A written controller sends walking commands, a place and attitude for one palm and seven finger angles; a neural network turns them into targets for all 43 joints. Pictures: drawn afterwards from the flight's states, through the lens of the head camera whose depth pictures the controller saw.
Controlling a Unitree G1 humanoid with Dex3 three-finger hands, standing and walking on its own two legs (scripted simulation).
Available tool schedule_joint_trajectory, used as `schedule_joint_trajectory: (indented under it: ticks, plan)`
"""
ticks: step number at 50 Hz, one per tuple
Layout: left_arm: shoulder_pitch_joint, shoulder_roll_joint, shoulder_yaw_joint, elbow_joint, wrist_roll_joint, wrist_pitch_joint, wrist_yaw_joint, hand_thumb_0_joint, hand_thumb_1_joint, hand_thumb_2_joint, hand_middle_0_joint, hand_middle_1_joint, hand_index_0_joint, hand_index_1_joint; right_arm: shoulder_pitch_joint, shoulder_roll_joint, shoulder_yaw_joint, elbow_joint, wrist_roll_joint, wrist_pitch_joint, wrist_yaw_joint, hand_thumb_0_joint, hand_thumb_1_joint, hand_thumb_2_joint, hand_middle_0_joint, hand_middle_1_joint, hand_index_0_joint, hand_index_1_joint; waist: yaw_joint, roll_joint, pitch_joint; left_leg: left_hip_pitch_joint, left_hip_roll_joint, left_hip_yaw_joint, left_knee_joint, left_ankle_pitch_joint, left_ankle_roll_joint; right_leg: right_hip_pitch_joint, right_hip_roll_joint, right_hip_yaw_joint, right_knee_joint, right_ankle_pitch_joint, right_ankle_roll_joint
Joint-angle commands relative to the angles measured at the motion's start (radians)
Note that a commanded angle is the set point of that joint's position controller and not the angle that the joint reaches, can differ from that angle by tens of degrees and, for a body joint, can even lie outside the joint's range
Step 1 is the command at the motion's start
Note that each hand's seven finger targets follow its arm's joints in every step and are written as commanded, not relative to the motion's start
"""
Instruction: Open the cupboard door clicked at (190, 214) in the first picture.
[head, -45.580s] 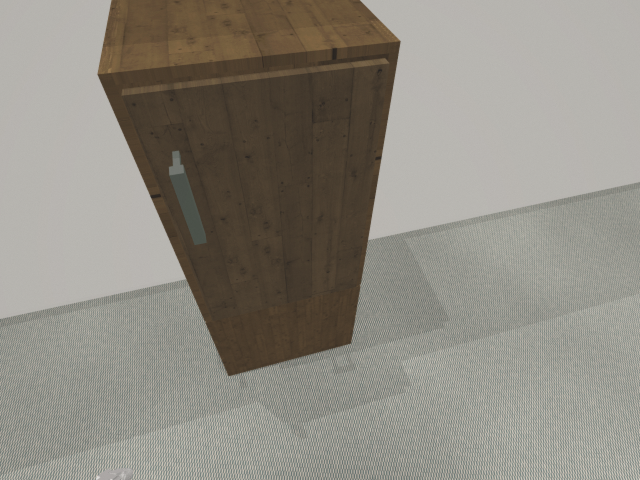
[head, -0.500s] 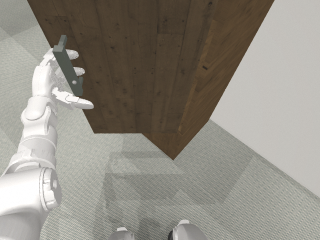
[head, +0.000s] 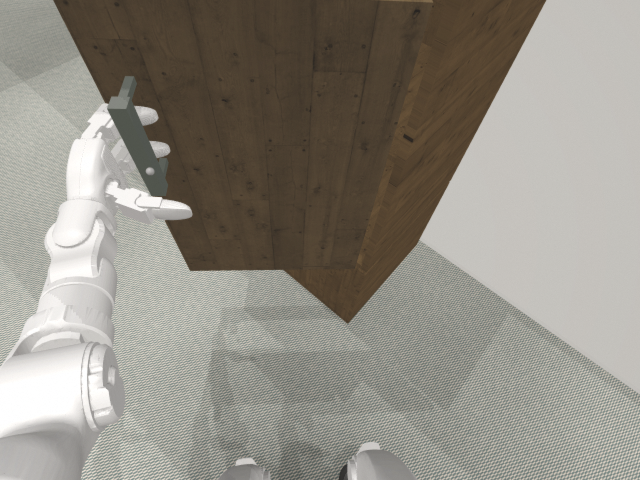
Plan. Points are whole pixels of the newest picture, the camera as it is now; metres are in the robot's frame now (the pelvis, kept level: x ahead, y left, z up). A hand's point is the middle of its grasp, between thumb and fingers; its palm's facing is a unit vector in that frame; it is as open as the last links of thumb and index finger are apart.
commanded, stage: close the thumb around the handle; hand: left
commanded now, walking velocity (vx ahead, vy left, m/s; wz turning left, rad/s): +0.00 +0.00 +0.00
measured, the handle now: (145, 140) +0.52 +0.21 +0.09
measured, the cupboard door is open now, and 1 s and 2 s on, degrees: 43 50 88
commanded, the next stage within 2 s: pull the door open along its arc in 0.56 s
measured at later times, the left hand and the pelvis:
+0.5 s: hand (154, 172) +0.47 +0.19 +0.09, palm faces +0.00 -1.00 -0.02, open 5.6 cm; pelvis +0.00 +0.00 +0.00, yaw +0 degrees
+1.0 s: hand (154, 196) +0.43 +0.18 +0.09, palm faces -0.01 -1.00 +0.00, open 5.8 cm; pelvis +0.01 +0.00 +0.01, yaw -1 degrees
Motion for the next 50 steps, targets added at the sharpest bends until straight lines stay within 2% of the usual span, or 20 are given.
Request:
schedule_joint_trajectory:
  ticks: [1,2,5,6,10,14,15,16,18,22,24,27,28,31,33,34,38,44,49,50]
  plan:
    - [-0.449,0.230,0.016,-0.218,-0.030,-0.083,-0.013,0.000,-0.052,0.492,-0.332,-1.248,-0.332,-1.248,0.120,-0.167,-0.059,-0.067,-0.003,-0.023,-0.011,0.000,-0.900,-0.900,0.200,0.300,0.200,0.300,-0.010,0.047,-0.405,0.230,-0.029,-0.064,-0.104,0.394,-0.004,0.236,0.040,0.019,-0.062,0.327,-0.020]
    - [-0.434,0.243,0.029,-0.200,-0.029,-0.080,-0.016,0.000,0.004,0.516,-0.336,-1.254,-0.336,-1.254,0.117,-0.170,-0.059,-0.064,0.000,-0.022,-0.012,0.000,-0.900,-0.900,0.200,0.300,0.200,0.300,-0.001,0.055,-0.404,0.226,-0.029,-0.063,-0.108,0.382,-0.007,0.232,0.038,0.019,-0.062,0.317,-0.020]
    - [-0.464,0.233,0.014,-0.176,-0.027,-0.066,-0.021,0.000,0.172,0.588,-0.348,-1.272,-0.348,-1.272,0.112,-0.170,-0.056,-0.060,0.000,-0.023,-0.014,0.000,-0.900,-0.900,0.200,0.300,0.200,0.300,-0.010,0.073,-0.369,0.207,-0.032,-0.062,-0.115,0.330,-0.006,0.212,0.035,0.021,-0.070,0.277,-0.021]
    - [-0.449,0.245,0.027,-0.177,-0.027,-0.068,-0.018,0.000,0.228,0.612,-0.352,-1.278,-0.352,-1.278,0.117,-0.173,-0.057,-0.065,-0.001,-0.022,-0.016,0.000,-0.900,-0.900,0.200,0.300,0.200,0.300,-0.008,0.052,-0.378,0.213,-0.031,-0.065,-0.111,0.340,-0.003,0.212,0.038,0.018,-0.067,0.280,-0.022]
    - [-0.468,0.197,-0.016,-0.218,-0.028,-0.078,-0.019,0.000,0.452,0.708,-0.368,-1.302,-0.368,-1.302,0.111,-0.167,-0.057,-0.060,-0.003,-0.029,-0.011,0.000,-0.900,-0.900,0.200,0.300,0.200,0.300,-0.009,0.111,-0.414,0.276,-0.027,-0.076,-0.107,0.389,-0.014,0.177,0.037,0.011,-0.059,0.286,-0.023]
    - [-0.450,0.200,0.001,-0.205,-0.038,-0.076,-0.012,0.000,0.676,0.804,-0.384,-1.326,-0.384,-1.326,0.114,-0.169,-0.061,-0.056,-0.002,-0.028,-0.008,0.000,-0.900,-0.900,0.200,0.300,0.200,0.300,-0.006,0.072,-0.418,0.264,-0.026,-0.073,-0.103,0.403,-0.013,0.193,0.039,0.011,-0.060,0.304,-0.019]
    - [-0.429,0.230,0.028,-0.184,-0.037,-0.069,-0.008,0.000,0.732,0.828,-0.388,-1.332,-0.388,-1.332,0.116,-0.173,-0.061,-0.058,-0.002,-0.026,-0.010,0.000,-0.900,-0.900,0.200,0.300,0.200,0.300,0.000,0.023,-0.407,0.223,-0.029,-0.068,-0.107,0.369,-0.008,0.222,0.039,0.015,-0.065,0.299,-0.018]
    - [-0.428,0.257,0.046,-0.176,-0.034,-0.067,-0.005,0.000,0.788,0.852,-0.392,-1.338,-0.392,-1.338,0.118,-0.175,-0.058,-0.061,-0.002,-0.025,-0.014,0.000,-0.900,-0.900,0.200,0.300,0.200,0.300,0.001,0.025,-0.399,0.201,-0.032,-0.064,-0.108,0.361,-0.004,0.235,0.037,0.017,-0.062,0.302,-0.019]
    - [-0.447,0.237,0.022,-0.184,-0.020,-0.064,0.000,0.000,0.900,0.900,-0.400,-1.350,-0.400,-1.350,0.114,-0.168,-0.056,-0.064,-0.001,-0.024,-0.012,0.000,-0.900,-0.900,0.200,0.300,0.200,0.300,0.001,0.056,-0.393,0.199,-0.035,-0.062,-0.114,0.357,-0.005,0.231,0.034,0.019,-0.059,0.304,-0.019]
    - [-0.420,0.254,0.039,-0.256,-0.017,-0.089,0.006,0.000,0.900,0.900,-0.400,-1.350,-0.400,-1.350,0.111,-0.164,-0.060,-0.074,-0.005,-0.026,-0.008,0.000,-0.900,-0.900,0.200,0.300,0.200,0.300,0.016,0.092,-0.461,0.260,-0.031,-0.063,-0.103,0.433,-0.010,0.245,0.037,0.021,-0.052,0.350,-0.021]
    - [-0.422,0.207,0.004,-0.220,-0.024,-0.085,0.000,0.000,0.900,0.900,-0.400,-1.350,-0.400,-1.350,0.107,-0.161,-0.056,-0.071,-0.003,-0.025,-0.007,0.000,-0.900,-0.900,0.200,0.300,0.200,0.300,0.000,0.056,-0.405,0.229,-0.030,-0.061,-0.107,0.394,-0.009,0.234,0.038,0.018,-0.060,0.330,-0.019]
    - [-0.434,0.254,0.046,-0.186,-0.035,-0.073,-0.006,0.000,0.900,0.900,-0.400,-1.350,-0.400,-1.350,0.108,-0.172,-0.058,-0.066,0.000,-0.022,-0.016,0.000,-0.900,-0.900,0.200,0.300,0.200,0.300,-0.001,0.023,-0.376,0.187,-0.033,-0.055,-0.115,0.342,-0.004,0.250,0.036,0.024,-0.069,0.312,-0.017]
    - [-0.439,0.275,0.057,-0.191,-0.030,-0.071,-0.003,0.000,0.900,0.900,-0.400,-1.350,-0.400,-1.350,0.108,-0.172,-0.056,-0.068,-0.001,-0.022,-0.017,0.000,-0.900,-0.900,0.200,0.300,0.200,0.300,0.006,0.047,-0.388,0.180,-0.037,-0.051,-0.116,0.337,-0.003,0.261,0.033,0.030,-0.069,0.314,-0.017]
    - [-0.452,0.247,0.029,-0.193,-0.022,-0.073,-0.007,0.000,0.900,0.900,-0.400,-1.350,-0.400,-1.350,0.109,-0.166,-0.055,-0.069,-0.003,-0.026,-0.017,0.000,-0.900,-0.900,0.200,0.300,0.200,0.300,-0.005,0.061,-0.389,0.199,-0.035,-0.054,-0.110,0.341,-0.001,0.237,0.034,0.027,-0.067,0.302,-0.019]
    - [-0.454,0.284,0.053,-0.161,-0.021,-0.067,-0.007,0.000,0.900,0.900,-0.400,-1.350,-0.400,-1.350,0.110,-0.172,-0.051,-0.062,-0.002,-0.025,-0.020,0.000,-0.900,-0.900,0.200,0.300,0.200,0.300,-0.006,0.030,-0.372,0.161,-0.035,-0.056,-0.113,0.307,-0.001,0.240,0.032,0.029,-0.070,0.280,-0.016]
    - [-0.446,0.219,0.008,-0.174,-0.026,-0.066,-0.011,0.000,0.900,0.900,-0.400,-1.350,-0.400,-1.350,0.106,-0.164,-0.052,-0.070,-0.001,-0.027,-0.017,0.000,-0.900,-0.900,0.200,0.300,0.200,0.300,-0.006,0.046,-0.380,0.176,-0.038,-0.055,-0.117,0.312,-0.002,0.242,0.033,0.028,-0.070,0.285,-0.017]
    - [-0.356,0.233,0.038,-0.226,-0.037,-0.073,-0.017,0.000,0.900,0.900,-0.400,-1.350,-0.400,-1.350,0.106,-0.166,-0.061,-0.082,-0.003,-0.030,-0.012,0.000,-0.900,-0.900,0.200,0.300,0.200,0.300,0.026,0.057,-0.462,0.222,-0.036,-0.050,-0.110,0.384,-0.006,0.277,0.033,0.026,-0.059,0.341,-0.020]
    - [-0.145,0.186,0.025,-0.343,-0.066,-0.051,-0.025,0.000,0.900,0.900,-0.400,-1.350,-0.400,-1.350,0.073,-0.158,-0.065,-0.128,0.009,-0.026,-0.002,0.000,-0.900,-0.900,0.200,0.300,0.200,0.300,0.066,0.029,-0.436,0.202,-0.037,-0.029,-0.136,0.401,-0.004,0.355,0.035,0.025,-0.072,0.388,-0.022]
    - [0.119,0.113,-0.003,-0.540,-0.102,-0.030,-0.020,0.000,0.900,0.900,-0.400,-1.350,-0.400,-1.350,0.022,-0.141,-0.068,-0.178,0.021,-0.034,0.007,0.000,-0.900,-0.900,0.200,0.300,0.200,0.300,0.103,0.006,-0.400,0.212,-0.036,-0.014,-0.169,0.433,0.000,0.422,0.031,0.022,-0.088,0.432,-0.022]
    - [0.183,0.099,-0.006,-0.586,-0.109,-0.026,-0.019,0.000,0.900,0.900,-0.400,-1.350,-0.400,-1.350,0.008,-0.138,-0.069,-0.190,0.024,-0.039,0.010,0.000,-0.900,-0.900,0.200,0.300,0.200,0.300,0.113,0.027,-0.389,0.222,-0.035,-0.011,-0.175,0.446,-0.002,0.428,0.029,0.021,-0.089,0.440,-0.023]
